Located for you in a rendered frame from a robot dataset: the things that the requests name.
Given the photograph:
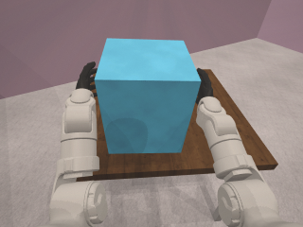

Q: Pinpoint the left robot hand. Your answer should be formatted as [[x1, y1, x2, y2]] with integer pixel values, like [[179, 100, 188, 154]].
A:
[[75, 61, 98, 97]]

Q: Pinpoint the right robot forearm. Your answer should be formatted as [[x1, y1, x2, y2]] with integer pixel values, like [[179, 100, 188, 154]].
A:
[[196, 96, 279, 213]]

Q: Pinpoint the carton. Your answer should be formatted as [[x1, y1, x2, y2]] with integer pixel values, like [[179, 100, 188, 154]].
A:
[[94, 38, 202, 154]]

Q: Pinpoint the right robot upper arm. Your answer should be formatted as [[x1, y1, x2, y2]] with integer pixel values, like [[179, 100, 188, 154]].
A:
[[217, 179, 303, 227]]

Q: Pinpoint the right robot hand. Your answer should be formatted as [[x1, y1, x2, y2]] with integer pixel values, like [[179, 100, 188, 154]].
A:
[[195, 68, 214, 105]]

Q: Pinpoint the table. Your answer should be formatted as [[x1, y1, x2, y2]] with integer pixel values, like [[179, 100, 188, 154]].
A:
[[76, 69, 278, 221]]

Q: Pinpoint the left robot forearm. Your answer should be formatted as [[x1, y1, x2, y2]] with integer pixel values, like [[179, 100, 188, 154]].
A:
[[49, 88, 99, 219]]

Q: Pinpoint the left robot upper arm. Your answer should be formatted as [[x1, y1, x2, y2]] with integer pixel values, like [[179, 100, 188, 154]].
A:
[[36, 180, 108, 227]]

